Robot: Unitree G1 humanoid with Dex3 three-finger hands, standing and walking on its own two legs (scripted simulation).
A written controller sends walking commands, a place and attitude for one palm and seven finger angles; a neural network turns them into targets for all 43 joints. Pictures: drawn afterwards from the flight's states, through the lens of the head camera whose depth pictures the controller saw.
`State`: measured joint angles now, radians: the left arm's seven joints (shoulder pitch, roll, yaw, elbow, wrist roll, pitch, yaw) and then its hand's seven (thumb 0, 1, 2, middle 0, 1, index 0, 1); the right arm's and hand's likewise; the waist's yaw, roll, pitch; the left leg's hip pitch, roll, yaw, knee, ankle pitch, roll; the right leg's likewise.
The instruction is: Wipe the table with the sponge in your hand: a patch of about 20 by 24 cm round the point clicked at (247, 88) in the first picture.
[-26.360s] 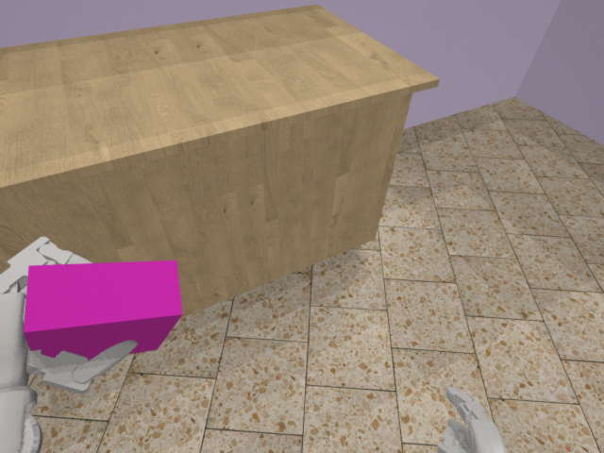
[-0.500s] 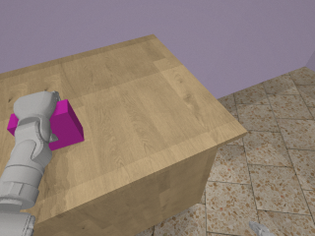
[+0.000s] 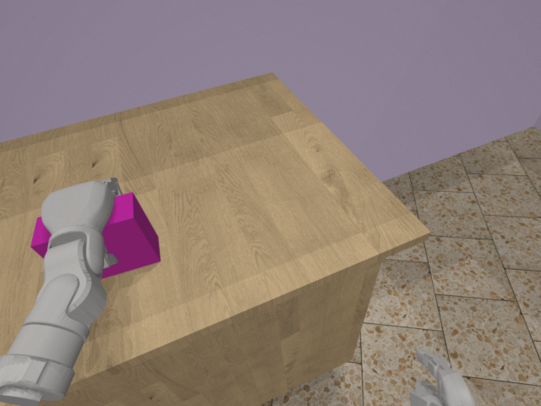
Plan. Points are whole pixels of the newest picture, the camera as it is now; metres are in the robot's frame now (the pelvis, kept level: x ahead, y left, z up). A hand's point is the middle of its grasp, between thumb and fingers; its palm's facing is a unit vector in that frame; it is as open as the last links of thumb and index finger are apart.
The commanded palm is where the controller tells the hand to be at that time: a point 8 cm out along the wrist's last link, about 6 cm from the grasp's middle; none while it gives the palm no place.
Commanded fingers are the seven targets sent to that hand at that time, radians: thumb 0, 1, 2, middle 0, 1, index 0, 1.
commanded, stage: wipe back along the middle lane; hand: left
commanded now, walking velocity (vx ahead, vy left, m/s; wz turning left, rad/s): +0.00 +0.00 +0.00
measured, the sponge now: (108, 247) +0.32 +0.31 +0.07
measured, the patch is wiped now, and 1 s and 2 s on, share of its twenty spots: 0.45 0.70 0.85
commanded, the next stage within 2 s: slide across to the third lane in 0.82 s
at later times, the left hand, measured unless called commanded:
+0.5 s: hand (103, 245) +0.30 +0.28 +0.11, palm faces +0.08 -0.04 -1.00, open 10.0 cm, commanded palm +0.25 +0.26 +0.14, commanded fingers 0.00 0.10 1.30 -1.20 -1.60 -1.20 -1.60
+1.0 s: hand (104, 275) +0.25 +0.25 +0.11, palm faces +0.11 -0.08 -0.99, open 10.0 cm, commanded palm +0.21 +0.23 +0.15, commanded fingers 0.00 0.10 1.30 -1.20 -1.60 -1.20 -1.60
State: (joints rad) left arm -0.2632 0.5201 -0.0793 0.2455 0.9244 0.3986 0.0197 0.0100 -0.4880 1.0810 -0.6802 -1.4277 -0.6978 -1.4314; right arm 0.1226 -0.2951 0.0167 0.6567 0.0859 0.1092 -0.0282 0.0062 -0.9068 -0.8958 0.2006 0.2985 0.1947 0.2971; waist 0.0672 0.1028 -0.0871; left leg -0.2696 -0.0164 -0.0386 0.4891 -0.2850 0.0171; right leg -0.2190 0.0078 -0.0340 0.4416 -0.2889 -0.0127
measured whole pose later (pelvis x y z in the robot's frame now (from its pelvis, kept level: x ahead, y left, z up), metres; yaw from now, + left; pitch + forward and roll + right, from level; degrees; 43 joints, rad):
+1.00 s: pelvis -0.01 -0.01 +0.00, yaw -1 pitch +0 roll +0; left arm 0.06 0.46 -0.13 -0.21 0.93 0.59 0.00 0.01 -0.48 1.07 -0.65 -1.45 -0.72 -1.38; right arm 0.05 -0.28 0.05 0.61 0.08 0.09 -0.01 0.01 -0.91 -0.90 0.20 0.30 0.19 0.30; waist 0.10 0.11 -0.08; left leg -0.23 0.00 -0.03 0.53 -0.30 0.00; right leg -0.20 0.02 -0.02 0.52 -0.32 -0.03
